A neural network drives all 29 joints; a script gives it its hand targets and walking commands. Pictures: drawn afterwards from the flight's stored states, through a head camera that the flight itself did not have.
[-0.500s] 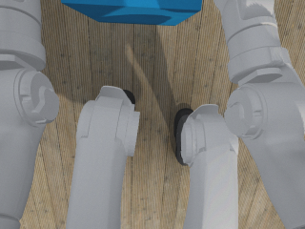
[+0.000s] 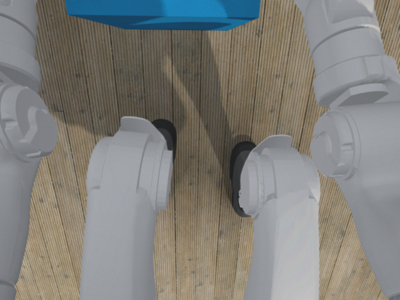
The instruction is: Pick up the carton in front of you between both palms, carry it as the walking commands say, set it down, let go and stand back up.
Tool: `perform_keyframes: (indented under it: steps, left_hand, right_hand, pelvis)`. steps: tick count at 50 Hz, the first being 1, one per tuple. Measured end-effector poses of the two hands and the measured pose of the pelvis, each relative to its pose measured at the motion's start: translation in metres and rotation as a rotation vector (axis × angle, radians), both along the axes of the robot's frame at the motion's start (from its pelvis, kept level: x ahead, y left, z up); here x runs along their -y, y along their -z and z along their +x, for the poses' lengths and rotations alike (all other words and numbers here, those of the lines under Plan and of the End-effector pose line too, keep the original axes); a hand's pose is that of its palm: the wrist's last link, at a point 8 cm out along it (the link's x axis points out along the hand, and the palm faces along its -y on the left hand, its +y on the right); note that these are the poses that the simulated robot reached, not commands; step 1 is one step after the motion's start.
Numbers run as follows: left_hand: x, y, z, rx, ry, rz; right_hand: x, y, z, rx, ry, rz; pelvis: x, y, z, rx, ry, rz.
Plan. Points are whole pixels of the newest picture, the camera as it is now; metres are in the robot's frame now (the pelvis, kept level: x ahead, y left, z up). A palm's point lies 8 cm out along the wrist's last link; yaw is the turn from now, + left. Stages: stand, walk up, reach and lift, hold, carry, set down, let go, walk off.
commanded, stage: set down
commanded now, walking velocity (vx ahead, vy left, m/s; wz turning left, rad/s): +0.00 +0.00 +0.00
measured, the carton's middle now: out of the picture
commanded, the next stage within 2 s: let go in 1.14 s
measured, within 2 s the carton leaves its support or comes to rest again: neither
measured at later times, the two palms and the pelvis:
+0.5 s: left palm out of the picture +0.53 +0.33 -0.04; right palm out of the picture +0.59 -0.04 -0.04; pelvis -0.01 +0.00 +0.07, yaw +1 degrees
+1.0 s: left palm out of the picture +0.53 +0.34 +0.11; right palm out of the picture +0.59 -0.05 +0.10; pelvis +0.02 +0.02 +0.20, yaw +2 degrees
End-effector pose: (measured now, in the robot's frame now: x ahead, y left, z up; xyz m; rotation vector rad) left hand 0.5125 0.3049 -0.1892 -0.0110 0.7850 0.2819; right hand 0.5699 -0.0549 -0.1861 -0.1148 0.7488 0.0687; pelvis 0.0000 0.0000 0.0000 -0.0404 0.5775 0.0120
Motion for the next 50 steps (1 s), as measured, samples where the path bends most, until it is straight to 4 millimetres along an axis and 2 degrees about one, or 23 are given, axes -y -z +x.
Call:
perform_keyframes:
  steps: [4,8,11,14,19,24,38,50]
  left_hand:
    - [-0.013,-0.006,0.007,0.035,-0.017,0.012]
    - [-0.019,-0.020,0.014,0.080,-0.013,0.009]
    - [-0.019,-0.037,0.019,0.120,-0.006,0.005]
    - [-0.019,-0.061,0.023,0.154,-0.002,0.002]
    - [-0.021,-0.106,0.020,0.149,-0.001,0.004]
    - [-0.023,-0.144,0.018,0.133,0.007,0.011]
    - [-0.029,-0.217,0.021,0.140,0.005,0.022]
    - [-0.035,-0.295,0.021,0.141,0.010,0.015]
  right_hand:
    - [0.008,-0.001,0.006,0.024,0.010,-0.001]
    - [0.005,-0.012,0.010,0.064,0.011,0.009]
    - [-0.001,-0.029,0.012,0.097,0.013,0.009]
    - [-0.009,-0.054,0.015,0.126,0.018,0.002]
    - [-0.015,-0.104,0.020,0.120,0.033,-0.014]
    - [-0.015,-0.142,0.021,0.095,0.047,-0.014]
    - [-0.005,-0.213,0.022,0.118,0.062,-0.017]
    - [-0.003,-0.289,0.023,0.116,0.051,-0.019]
  pelvis:
    - [-0.002,0.002,0.000,-0.006,0.002,0.000]
    - [-0.003,0.002,-0.002,-0.002,-0.004,-0.002]
    - [-0.003,-0.002,-0.004,0.002,-0.013,-0.006]
    - [-0.003,-0.011,-0.006,0.003,-0.022,-0.011]
    - [-0.002,-0.038,-0.008,-0.025,-0.033,-0.022]
    - [-0.004,-0.066,-0.006,-0.088,-0.039,-0.032]
    - [-0.012,-0.132,0.002,-0.189,-0.043,-0.038]
    - [-0.016,-0.201,0.017,-0.214,-0.056,-0.035]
